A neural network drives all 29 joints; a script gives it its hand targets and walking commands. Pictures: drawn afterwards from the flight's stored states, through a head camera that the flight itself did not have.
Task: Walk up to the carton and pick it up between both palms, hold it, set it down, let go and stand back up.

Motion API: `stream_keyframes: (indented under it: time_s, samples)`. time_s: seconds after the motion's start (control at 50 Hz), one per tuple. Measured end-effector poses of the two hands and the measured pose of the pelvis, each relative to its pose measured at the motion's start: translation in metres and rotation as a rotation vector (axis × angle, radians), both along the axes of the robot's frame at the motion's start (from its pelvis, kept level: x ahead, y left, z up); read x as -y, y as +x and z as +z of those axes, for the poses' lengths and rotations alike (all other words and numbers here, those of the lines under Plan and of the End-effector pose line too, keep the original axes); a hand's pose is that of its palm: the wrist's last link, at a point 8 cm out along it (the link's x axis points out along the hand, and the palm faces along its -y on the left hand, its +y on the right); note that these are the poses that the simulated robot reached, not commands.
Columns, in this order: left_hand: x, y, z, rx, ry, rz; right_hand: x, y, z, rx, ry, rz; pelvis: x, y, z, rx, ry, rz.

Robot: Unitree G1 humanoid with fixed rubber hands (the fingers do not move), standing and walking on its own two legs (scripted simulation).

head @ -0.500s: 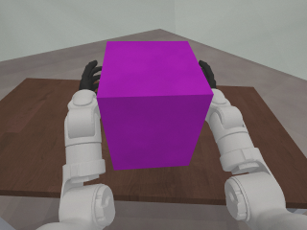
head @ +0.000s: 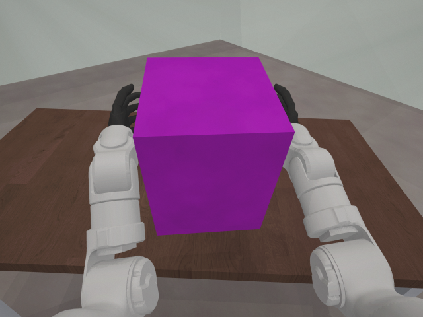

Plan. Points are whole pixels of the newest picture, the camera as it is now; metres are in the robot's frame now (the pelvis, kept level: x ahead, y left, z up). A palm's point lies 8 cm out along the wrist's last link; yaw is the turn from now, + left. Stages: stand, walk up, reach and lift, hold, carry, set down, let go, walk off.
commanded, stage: hold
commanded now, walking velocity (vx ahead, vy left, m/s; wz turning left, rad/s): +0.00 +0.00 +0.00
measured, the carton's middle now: (206, 148) +0.36 +0.00 +0.19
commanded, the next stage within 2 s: set down in 0.64 s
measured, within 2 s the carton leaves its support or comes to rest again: neither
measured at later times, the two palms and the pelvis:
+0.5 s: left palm (121, 129) +0.36 +0.15 +0.23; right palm (285, 126) +0.36 -0.14 +0.23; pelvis +0.00 +0.00 +0.00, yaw +0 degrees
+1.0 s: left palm (129, 120) +0.38 +0.14 +0.24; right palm (292, 130) +0.36 -0.16 +0.22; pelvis +0.00 +0.01 +0.00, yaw +0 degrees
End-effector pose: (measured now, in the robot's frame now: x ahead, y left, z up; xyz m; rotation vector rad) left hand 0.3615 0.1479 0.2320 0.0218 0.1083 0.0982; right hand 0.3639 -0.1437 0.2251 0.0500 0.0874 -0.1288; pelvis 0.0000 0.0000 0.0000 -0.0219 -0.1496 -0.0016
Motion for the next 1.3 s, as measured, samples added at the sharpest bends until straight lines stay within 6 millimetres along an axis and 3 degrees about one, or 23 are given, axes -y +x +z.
stream_keyframes:
  time_s: [0.68, 0.92, 1.02, 1.18, 1.3]
  samples:
    - [0.000, -0.001, 0.001, -0.003, -0.004, 0.000, 0.000, -0.001, 0.001, -0.004, 0.000, 0.001, 0.001, -0.002, 0.000, 0.002, 0.000, 0.001]
    - [0.011, 0.009, 0.015, 0.092, 0.003, -0.059, 0.012, -0.006, 0.010, 0.101, -0.014, -0.054, -0.004, -0.003, 0.000, 0.034, 0.005, 0.000]
    - [0.013, 0.016, 0.005, 0.096, 0.040, -0.090, 0.012, -0.006, -0.010, 0.113, -0.026, -0.073, -0.007, 0.000, 0.000, 0.057, 0.008, -0.007]
    - [0.010, 0.027, -0.034, 0.053, 0.053, -0.120, 0.007, -0.005, -0.061, 0.079, -0.029, -0.101, -0.012, 0.006, 0.000, 0.059, 0.002, -0.005]
    - [0.008, 0.035, -0.051, 0.053, 0.047, -0.122, 0.005, 0.000, -0.067, 0.088, -0.038, -0.111, -0.016, 0.012, 0.000, 0.033, -0.004, -0.003]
